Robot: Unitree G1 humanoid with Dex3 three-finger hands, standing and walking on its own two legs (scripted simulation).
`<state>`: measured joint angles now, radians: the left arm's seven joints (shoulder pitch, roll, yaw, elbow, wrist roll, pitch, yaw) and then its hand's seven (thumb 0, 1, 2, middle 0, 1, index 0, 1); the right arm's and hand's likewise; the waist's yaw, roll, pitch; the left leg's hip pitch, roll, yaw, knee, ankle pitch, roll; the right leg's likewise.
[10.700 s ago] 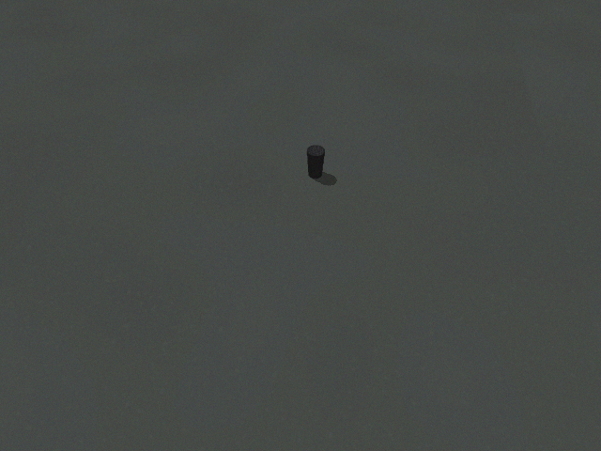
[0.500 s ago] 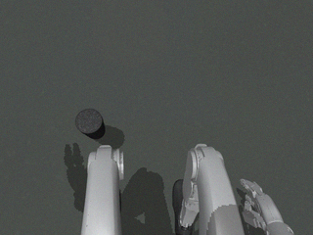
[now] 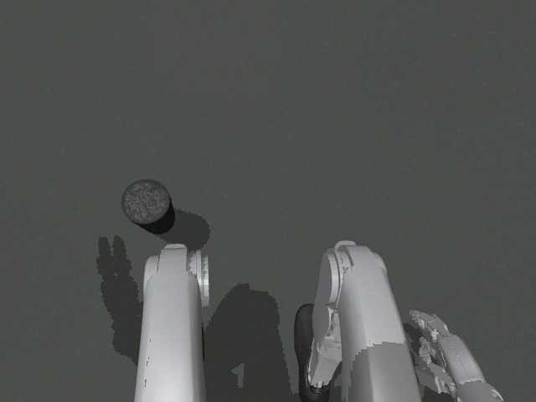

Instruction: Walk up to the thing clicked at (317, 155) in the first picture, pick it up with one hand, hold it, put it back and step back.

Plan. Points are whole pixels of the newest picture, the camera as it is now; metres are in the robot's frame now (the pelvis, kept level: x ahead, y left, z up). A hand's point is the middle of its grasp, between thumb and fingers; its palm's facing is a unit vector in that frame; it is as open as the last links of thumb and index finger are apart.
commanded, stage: go down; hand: left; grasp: from the side
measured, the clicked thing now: (153, 211) +0.43 +0.23 -0.30
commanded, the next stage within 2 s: approach in 0.06 s
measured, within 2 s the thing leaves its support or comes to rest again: neither
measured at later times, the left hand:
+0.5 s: hand out of the picture +0.36 +0.38 -0.08, palm faces +0.21 -0.98 +0.00, open 17.5 cm
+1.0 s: hand (115, 217) +0.40 +0.28 -0.24, palm faces +0.12 -0.99 +0.06, open 17.6 cm
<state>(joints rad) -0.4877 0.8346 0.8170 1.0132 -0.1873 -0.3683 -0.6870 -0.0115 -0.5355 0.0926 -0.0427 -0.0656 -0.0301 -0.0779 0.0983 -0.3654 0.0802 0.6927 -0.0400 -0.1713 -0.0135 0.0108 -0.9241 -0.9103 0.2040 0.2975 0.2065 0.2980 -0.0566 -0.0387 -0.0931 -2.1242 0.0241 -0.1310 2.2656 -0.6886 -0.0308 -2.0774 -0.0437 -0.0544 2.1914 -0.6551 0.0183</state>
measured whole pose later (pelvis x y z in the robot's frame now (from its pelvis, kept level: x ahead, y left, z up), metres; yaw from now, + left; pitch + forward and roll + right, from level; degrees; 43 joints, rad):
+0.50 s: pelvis +0.00 +0.00 -0.04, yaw -2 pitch +28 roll -7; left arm -0.53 0.77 0.78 1.19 -0.29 -0.63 -0.71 -0.01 -0.56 0.06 -0.07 -0.08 -0.05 -0.10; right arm 0.03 -0.38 0.14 0.70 -0.09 -0.20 0.02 0.01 -0.92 -0.91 0.20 0.30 0.21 0.30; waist -0.09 -0.08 -0.02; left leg -2.20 0.03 -0.16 2.40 -0.70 -0.03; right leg -2.14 -0.02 -0.06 2.30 -0.65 0.03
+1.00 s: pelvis -0.01 +0.02 -0.10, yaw -8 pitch +15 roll -14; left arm -0.55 0.73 0.66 1.34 -0.22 -0.99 -0.46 -0.01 -0.60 0.04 -0.07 -0.09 -0.06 -0.10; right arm -0.16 -0.37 0.38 0.62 -0.27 -0.10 0.09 0.01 -0.94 -0.91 0.21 0.30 0.21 0.30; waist -0.19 -0.22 0.21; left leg -2.22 0.01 -0.31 2.65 -0.71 -0.03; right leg -2.11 0.02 -0.16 2.43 -0.61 0.06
